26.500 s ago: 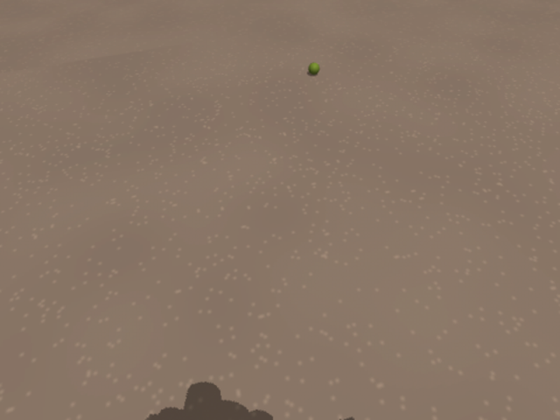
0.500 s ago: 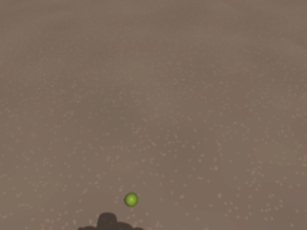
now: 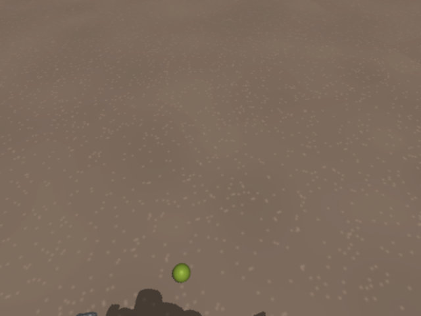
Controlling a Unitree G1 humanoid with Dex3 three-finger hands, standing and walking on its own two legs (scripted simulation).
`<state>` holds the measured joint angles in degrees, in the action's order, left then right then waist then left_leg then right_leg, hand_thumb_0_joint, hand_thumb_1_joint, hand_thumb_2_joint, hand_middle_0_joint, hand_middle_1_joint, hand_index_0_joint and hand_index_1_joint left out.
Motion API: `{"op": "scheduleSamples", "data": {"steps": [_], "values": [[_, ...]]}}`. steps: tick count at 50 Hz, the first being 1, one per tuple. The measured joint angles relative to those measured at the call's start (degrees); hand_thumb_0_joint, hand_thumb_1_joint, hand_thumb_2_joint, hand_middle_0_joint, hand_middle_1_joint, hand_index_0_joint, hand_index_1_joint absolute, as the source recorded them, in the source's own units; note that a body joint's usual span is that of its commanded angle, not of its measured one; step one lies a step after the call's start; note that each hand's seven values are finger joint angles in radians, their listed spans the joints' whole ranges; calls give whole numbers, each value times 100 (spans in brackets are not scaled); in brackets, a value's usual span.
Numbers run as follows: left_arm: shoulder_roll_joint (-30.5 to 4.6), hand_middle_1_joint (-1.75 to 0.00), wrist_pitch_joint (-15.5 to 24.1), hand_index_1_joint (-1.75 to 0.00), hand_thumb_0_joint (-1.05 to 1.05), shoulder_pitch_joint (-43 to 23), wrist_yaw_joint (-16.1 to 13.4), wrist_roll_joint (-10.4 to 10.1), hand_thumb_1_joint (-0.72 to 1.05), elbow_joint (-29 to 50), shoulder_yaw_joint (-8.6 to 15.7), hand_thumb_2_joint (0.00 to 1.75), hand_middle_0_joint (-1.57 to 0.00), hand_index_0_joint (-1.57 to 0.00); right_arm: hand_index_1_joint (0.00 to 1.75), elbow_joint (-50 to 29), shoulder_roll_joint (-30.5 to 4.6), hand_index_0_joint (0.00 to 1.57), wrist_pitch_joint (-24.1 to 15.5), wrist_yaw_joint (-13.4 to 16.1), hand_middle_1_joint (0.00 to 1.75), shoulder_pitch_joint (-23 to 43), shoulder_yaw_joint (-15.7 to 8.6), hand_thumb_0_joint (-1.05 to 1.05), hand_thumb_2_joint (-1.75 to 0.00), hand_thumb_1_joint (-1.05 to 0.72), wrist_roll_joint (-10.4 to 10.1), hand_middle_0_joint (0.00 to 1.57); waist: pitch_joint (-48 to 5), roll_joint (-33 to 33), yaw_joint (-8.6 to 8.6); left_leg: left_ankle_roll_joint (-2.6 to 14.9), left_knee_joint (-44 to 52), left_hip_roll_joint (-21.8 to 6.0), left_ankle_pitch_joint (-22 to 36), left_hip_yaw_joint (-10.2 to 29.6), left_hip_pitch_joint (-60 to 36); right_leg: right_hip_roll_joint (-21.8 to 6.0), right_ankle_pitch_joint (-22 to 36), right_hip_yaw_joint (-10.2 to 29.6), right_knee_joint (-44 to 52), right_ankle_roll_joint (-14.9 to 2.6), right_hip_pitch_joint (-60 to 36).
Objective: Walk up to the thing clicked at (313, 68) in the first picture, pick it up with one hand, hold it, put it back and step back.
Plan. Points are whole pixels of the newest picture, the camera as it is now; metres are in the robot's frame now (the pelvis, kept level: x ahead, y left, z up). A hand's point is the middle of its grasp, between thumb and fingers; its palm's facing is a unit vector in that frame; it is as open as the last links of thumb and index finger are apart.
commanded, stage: rise first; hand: left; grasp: from above
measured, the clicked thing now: (181, 272) +0.40 +0.18 -0.74
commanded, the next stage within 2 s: none
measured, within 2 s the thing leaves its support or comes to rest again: neither
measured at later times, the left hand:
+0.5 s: hand out of the picture +0.13 +0.26 -0.23, palm faces -0.17 -0.88 -0.44, open 13.5 cm
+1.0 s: hand (130, 314) +0.18 +0.27 -0.37, palm faces -0.42 -0.60 -0.69, open 13.9 cm
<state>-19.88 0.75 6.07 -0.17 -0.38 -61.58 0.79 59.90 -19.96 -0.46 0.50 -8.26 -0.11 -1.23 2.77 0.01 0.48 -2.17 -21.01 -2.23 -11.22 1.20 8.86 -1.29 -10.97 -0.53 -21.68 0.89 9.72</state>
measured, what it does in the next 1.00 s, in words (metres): lowers itself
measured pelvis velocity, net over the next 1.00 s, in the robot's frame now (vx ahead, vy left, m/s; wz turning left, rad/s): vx -0.03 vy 0.01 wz -0.01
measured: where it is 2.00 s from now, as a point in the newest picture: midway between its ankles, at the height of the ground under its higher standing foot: outside the picture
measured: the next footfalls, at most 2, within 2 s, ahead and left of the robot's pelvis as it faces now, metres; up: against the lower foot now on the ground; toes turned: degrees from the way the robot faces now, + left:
none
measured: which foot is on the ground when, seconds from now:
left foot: down 0.00-1.00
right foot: down 0.00-1.00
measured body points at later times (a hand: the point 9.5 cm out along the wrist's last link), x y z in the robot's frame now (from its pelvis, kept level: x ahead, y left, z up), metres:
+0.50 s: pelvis -0.01 +0.02 -0.07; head +0.07 +0.03 +0.37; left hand +0.14 +0.30 -0.20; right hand +0.13 -0.24 -0.17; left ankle +0.00 +0.15 -0.75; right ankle +0.01 -0.13 -0.75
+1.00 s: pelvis -0.03 +0.01 -0.22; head +0.13 +0.03 +0.20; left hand +0.20 +0.30 -0.33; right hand +0.18 -0.25 -0.32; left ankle +0.00 +0.15 -0.75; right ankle +0.01 -0.13 -0.75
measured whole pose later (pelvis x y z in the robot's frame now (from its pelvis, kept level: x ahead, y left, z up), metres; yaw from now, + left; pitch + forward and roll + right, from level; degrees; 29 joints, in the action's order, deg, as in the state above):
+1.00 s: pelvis -0.03 +0.01 -0.22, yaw +0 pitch +31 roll -2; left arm -20.9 -0.5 0.5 -8.3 34.2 -33.2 3.1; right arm 33.5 -15.4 -10.2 -0.9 -4.1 -3.4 0.0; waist -11.2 -0.1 1.8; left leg -1.9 -95.6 -0.7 -39.5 3.5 86.8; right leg -1.8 -38.1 0.6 -94.1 2.3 86.6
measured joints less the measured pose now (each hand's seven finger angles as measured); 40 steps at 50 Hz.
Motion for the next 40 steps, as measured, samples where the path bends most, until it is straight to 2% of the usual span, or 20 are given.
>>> {"op": "scheduleSamples", "data": {"steps": [2, 4, 7, 10, 14, 18, 23, 29, 35, 37, 40], "values": [[100, -37, 103, -37, 1, -274, -20, 18, 83, 7, 216, 92, -21, -19, 30, -420, 62, 20, -129, 68, 30, -127, -10, 1, -91, -93, -90, 20, 45, 14, 6, 15, -285, 14, -89, 37, 314, -12, -79, -26, -243, 1, 281], [119, -43, 99, -44, 1, -567, 30, 132, 75, -31, 376, 92, -21, -19, 30, -728, 183, 20, -182, 96, 30, -159, -51, 1, -91, -94, -103, 20, 64, -3, 23, 18, -562, 12, -175, 37, 642, -7, -152, -15, -499, 0, 604], [64, -56, 109, -56, 1, -894, 174, 467, 60, -65, 578, 90, -21, -19, 30, -1067, 397, 20, -253, 89, 30, -207, -128, 1, -91, -94, -36, 20, -43, -63, 81, 7, -1015, 13, -332, 28, 1192, -6, -301, 14, -949, 2, 1162], [57, -69, 28, -69, 1, -907, 216, 772, 41, 209, 739, 88, -20, -20, 30, -1365, 556, 20, -252, 48, 30, -329, -205, 1, -91, -95, 13, 20, -191, -101, 91, 7, -1465, 7, -540, -21, 1623, 3, -481, 79, -1388, 13, 1614], [170, -83, -248, -82, 1, -724, 75, 1018, 13, 609, 696, 87, -18, -19, 30, -1692, 612, 20, -220, -3, 30, -507, -239, 1, -91, -95, 12, 20, -385, -37, 102, 47, -1986, 25, -807, -30, 2047, -13, -705, 105, -1841, 53, 2011], [273, -92, -498, -91, 1, -477, -43, 1180, -14, 984, 642, 89, -17, -18, 30, -1977, 620, 20, -272, -44, 30, -545, -269, 1, -91, -94, 20, 20, -535, 4, 98, 82, -2568, 39, -1085, -44, 2554, -23, -949, 139, -2374, 96, 2504], [351, -99, -548, -98, 0, -109, -139, 1453, -35, 1608, 637, 91, -14, -14, 30, -2268, 624, 20, -445, -54, 30, -491, -300, 1, -91, -93, 62, 20, -678, -37, 63, 106, -3415, 50, -1461, -21, 3334, -29, -1304, 150, -3183, 131, 3264], [399, -102, -595, -102, 0, 359, -276, 1871, -48, 2519, 603, 95, -12, -12, 30, -2522, 640, 20, -586, -29, 30, -302, -304, 1, -91, -92, 116, 20, -813, -77, 44, 114, -4350, 56, -1863, 26, 4223, -25, -1689, 143, -4080, 152, 4129], [422, -103, -804, -104, 0, 768, -408, 2043, -51, 3371, 476, 96, -11, -10, 30, -2720, 696, 20, -679, -11, 30, -131, -278, 1, -91, -92, 110, 20, -962, -35, 53, 110, -5030, 69, -2139, 95, 4945, -30, -1968, 105, -4734, 159, 4819], [401, -104, -840, -104, 0, 774, -442, 2122, -51, 3475, 425, 96, -11, -10, 30, -2762, 700, 20, -724, 2, 30, -73, -252, 1, -91, -92, 104, 20, -1015, -4, 64, 106, -5239, 79, -2212, 127, 5192, -36, -2048, 83, -4937, 157, 5054], [300, -105, -796, -105, 0, 582, -478, 2345, -52, 3355, 361, 96, -10, -10, 30, -2801, 678, 20, -816, 1, 30, 21, -217, 1, -91, -92, 108, 20, -1130, 19, 82, 97, -5629, 96, -2335, 162, 5676, -46, -2186, 70, -5338, 152, 5532]]}}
